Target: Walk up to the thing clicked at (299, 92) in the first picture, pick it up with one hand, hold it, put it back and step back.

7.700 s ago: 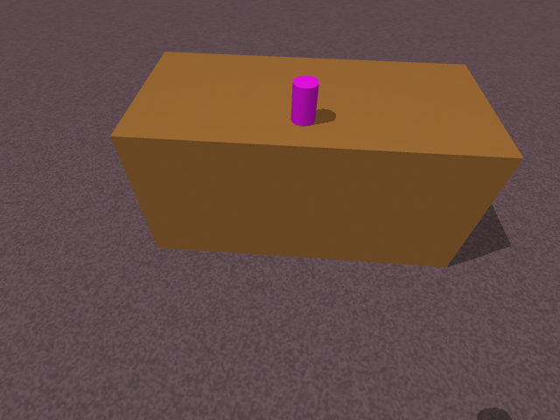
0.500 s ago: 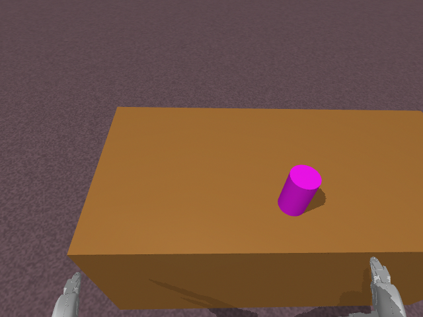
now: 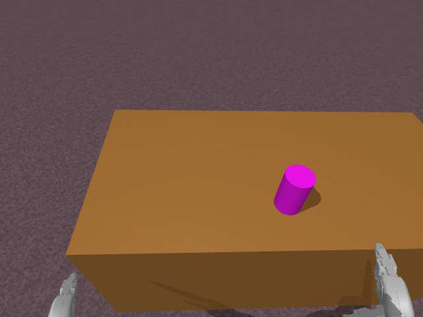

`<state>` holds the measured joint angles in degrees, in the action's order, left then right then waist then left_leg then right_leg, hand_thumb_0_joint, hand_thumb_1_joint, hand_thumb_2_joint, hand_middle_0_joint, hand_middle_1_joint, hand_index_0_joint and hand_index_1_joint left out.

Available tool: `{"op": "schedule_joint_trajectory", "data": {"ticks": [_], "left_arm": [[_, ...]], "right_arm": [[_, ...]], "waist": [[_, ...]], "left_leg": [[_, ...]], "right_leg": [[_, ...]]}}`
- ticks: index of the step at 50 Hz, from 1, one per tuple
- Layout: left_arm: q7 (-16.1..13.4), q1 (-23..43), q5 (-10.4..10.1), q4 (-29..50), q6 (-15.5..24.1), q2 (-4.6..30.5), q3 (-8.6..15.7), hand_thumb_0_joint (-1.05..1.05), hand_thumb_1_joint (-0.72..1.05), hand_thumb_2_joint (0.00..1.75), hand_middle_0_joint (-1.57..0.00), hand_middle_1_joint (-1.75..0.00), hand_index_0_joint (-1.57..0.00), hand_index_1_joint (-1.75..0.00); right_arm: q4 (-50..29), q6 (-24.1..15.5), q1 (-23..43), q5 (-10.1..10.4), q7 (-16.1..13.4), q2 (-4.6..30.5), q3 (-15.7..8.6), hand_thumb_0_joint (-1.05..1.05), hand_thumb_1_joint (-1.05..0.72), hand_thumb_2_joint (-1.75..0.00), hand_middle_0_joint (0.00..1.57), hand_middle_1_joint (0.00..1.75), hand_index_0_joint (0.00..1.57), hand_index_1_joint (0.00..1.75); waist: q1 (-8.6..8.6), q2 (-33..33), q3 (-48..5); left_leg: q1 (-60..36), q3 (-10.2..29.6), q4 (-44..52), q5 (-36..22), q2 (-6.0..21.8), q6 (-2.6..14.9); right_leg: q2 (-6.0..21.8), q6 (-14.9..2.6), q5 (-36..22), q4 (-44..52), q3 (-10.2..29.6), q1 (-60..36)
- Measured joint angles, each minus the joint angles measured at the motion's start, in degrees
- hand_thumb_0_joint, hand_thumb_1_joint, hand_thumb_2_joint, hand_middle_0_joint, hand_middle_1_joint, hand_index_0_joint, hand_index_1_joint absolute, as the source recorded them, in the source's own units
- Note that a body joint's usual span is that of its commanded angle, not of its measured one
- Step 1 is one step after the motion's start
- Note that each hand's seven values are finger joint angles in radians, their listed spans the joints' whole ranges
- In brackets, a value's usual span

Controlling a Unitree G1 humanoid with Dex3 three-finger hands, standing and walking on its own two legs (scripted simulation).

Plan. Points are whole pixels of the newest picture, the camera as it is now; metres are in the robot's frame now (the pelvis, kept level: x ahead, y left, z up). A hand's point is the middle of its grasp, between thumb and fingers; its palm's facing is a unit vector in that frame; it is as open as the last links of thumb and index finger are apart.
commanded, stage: go down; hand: right
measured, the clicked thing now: (293, 190) +0.47 -0.25 -0.11
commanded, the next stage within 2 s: none
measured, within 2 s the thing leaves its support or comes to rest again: neither
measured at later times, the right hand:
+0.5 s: hand (376, 262) +0.22 -0.31 +0.00, palm faces +0.36 +0.91 -0.22, open 17.2 cm
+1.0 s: hand (394, 222) +0.30 -0.38 +0.01, palm faces +0.25 +0.97 -0.01, open 17.3 cm
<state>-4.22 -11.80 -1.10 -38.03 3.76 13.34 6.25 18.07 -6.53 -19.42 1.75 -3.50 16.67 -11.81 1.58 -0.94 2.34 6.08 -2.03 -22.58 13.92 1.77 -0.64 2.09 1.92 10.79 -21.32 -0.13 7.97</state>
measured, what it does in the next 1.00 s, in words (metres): stands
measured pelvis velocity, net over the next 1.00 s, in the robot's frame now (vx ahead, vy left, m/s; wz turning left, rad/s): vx -0.03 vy -0.02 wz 0.02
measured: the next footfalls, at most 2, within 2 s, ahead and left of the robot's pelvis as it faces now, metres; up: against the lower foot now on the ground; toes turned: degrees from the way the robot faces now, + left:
none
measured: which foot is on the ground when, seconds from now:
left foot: down 0.00-1.00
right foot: down 0.00-1.00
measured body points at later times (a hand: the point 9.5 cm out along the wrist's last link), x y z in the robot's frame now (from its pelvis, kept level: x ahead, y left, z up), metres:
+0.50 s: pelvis -0.02 +0.00 -0.01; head -0.01 -0.01 +0.44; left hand +0.15 +0.27 -0.08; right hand +0.20 -0.36 +0.01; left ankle -0.02 +0.12 -0.74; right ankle +0.01 -0.14 -0.74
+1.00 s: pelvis -0.03 -0.02 -0.05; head +0.03 -0.06 +0.40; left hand +0.12 +0.24 -0.10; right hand +0.28 -0.43 +0.01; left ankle -0.02 +0.12 -0.74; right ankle +0.01 -0.14 -0.74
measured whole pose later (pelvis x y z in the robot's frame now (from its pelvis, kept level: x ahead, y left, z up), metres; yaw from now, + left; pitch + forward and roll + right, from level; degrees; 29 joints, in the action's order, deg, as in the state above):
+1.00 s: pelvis -0.03 -0.02 -0.05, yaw +1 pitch +10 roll +2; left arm -7.8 -14.0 0.4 -31.8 10.6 13.6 -0.3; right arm 56.3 -23.0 18.7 16.1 29.9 37.1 -36.6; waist -3.2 2.9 -4.1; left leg 35.3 -1.7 -46.7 21.5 1.0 -1.8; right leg 3.2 0.7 20.9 -50.1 0.9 39.4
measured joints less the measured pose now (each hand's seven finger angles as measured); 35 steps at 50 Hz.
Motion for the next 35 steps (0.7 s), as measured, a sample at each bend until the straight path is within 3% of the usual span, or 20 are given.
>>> {"op": "schedule_joint_trajectory", "data": {"ticks": [11, 15, 19, 23, 29, 35], "left_arm": [[0.7, 0.9, 0.9, -1.4, 0.5, 0.0, 1.2, -0.01, -0.52, 0.05, -0.06, -0.07, -0.07, -0.06], [1.0, 0.7, 1.4, -0.6, 0.5, -0.2, 1.3, -0.01, -0.52, 0.04, -0.06, -0.06, -0.06, -0.05], [0.7, 0.9, 1.4, 0.6, 0.7, -0.1, 1.8, -0.01, -0.52, 0.04, -0.06, -0.06, -0.06, -0.05], [0.0, 1.5, 1.0, 0.2, 1.8, 0.5, 0.8, -0.01, -0.52, 0.03, -0.06, -0.05, -0.06, -0.05], [-0.5, 1.9, 0.5, -1.2, 2.3, 0.1, -1.4, -0.01, -0.52, 0.03, -0.06, -0.05, -0.06, -0.04], [-1.7, 0.0, 0.3, 2.0, 3.3, -0.2, -3.6, -0.01, -0.52, 0.02, -0.06, -0.05, -0.06, -0.04]], "right_arm": [[-2.3, -2.1, -0.4, -0.2, 0.9, -0.9, -1.9, -0.01, 0.43, -0.07, 0.06, 0.06, 0.06, 0.06], [-1.8, -3.6, 0.4, 0.1, 1.8, -1.5, -3.6, -0.01, 0.44, -0.08, 0.05, 0.06, 0.06, 0.06], [3.3, -5.3, 5.1, 1.3, 3.6, -0.3, -6.5, -0.01, 0.46, -0.07, 0.05, 0.06, 0.06, 0.06], [10.0, -7.9, 11.8, 3.7, 7.7, 2.9, -10.1, -0.01, 0.47, -0.07, 0.05, 0.06, 0.05, 0.06], [20.0, -11.1, 21.1, 7.8, 16.5, 8.9, -14.9, -0.01, 0.51, -0.06, 0.04, 0.06, 0.05, 0.06], [29.0, -13.4, 28.4, 10.9, 23.6, 13.1, -18.4, -0.01, 0.51, -0.05, 0.04, 0.06, 0.05, 0.05]], "waist": [[-0.16, -0.1, -0.3], [-0.46, 0.1, -0.8], [-0.84, 0.7, -1.0], [-1.24, 1.6, -1.3], [-2.30, 2.6, -2.3], [-3.39, 2.9, -3.2]], "left_leg": [[1.4, -0.1, -1.4, 0.2, 0.1, -0.09], [2.4, -0.2, -2.3, 0.4, 0.1, -0.10], [3.3, -0.6, -3.4, 0.8, 0.2, -0.07], [5.4, -0.7, -5.1, 1.2, 0.0, -0.03], [11.6, -0.5, -10.2, 2.7, -0.2, -0.07], [17.0, 0.0, -14.6, 4.1, -0.2, -0.39]], "right_leg": [[-0.1, -0.14, 0.2, -1.6, 0.2, 1.5], [-0.1, -0.17, 0.5, -2.6, 0.3, 2.6], [-0.1, -0.17, 0.7, -3.9, 0.8, 3.9], [0.0, -0.14, 1.2, -5.8, 1.0, 6.1], [0.3, -0.14, 3.2, -11.5, 1.0, 12.6], [0.4, -0.50, 5.1, -16.7, 0.8, 18.1]]}}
